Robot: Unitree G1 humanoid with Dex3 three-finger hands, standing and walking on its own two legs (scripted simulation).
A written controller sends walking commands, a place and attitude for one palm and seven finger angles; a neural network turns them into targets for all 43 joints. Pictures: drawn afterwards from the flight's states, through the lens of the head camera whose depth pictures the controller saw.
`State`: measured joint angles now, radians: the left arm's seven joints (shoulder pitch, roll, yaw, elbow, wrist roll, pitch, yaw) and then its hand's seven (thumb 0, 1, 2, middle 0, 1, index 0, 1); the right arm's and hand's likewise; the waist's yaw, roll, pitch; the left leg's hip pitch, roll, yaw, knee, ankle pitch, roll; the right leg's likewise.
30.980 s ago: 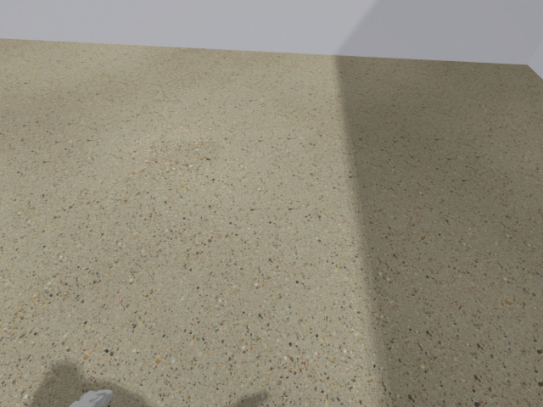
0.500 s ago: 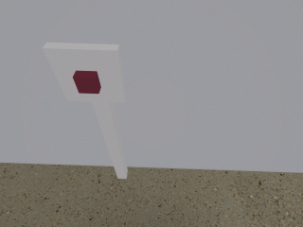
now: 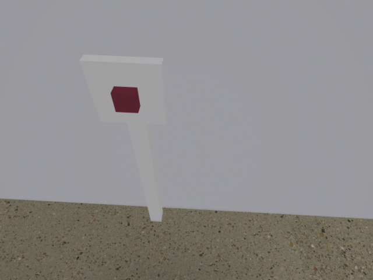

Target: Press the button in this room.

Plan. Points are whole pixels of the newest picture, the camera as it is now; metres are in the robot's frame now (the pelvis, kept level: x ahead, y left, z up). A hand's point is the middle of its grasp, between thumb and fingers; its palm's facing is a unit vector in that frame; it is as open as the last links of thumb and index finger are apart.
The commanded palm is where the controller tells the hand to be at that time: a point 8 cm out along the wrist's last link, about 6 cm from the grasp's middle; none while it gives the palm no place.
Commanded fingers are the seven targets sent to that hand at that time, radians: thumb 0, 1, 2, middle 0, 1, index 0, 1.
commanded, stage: come to a stop and stand still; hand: left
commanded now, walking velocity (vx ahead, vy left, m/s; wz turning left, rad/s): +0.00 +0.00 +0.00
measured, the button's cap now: (126, 99) +0.51 +0.19 +0.11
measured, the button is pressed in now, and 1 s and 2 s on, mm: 0 0 0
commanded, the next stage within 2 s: look again from close up in 0.44 s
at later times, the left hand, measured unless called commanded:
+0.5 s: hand out of the picture -0.05 +0.13 -0.17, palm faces +0.05 -0.99 -0.14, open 7.3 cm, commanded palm none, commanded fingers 0.00 0.90 0.90 -0.20 -0.30 -0.20 -0.30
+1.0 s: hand out of the picture +0.00 +0.17 -0.17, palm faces +0.03 -0.98 -0.19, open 7.3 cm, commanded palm none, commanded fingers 0.00 0.90 0.90 -0.20 -0.30 -0.20 -0.30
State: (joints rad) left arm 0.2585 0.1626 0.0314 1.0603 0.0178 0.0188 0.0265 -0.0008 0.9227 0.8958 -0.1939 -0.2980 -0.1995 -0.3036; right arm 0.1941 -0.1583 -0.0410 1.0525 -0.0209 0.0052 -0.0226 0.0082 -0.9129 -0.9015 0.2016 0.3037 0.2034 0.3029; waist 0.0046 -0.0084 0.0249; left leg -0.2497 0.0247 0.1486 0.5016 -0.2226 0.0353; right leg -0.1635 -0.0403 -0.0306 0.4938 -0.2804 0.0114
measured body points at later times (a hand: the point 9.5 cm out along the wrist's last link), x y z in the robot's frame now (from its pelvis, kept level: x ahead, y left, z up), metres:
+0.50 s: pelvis -0.01 -0.02 +0.01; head -0.01 -0.01 +0.46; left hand -0.06 +0.18 -0.16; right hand -0.05 -0.22 -0.16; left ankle +0.03 +0.10 -0.74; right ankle -0.02 -0.13 -0.74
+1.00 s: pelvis +0.00 +0.00 +0.00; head +0.00 +0.00 +0.45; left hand +0.00 +0.23 -0.16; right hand +0.00 -0.21 -0.16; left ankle +0.03 +0.10 -0.74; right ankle -0.02 -0.13 -0.74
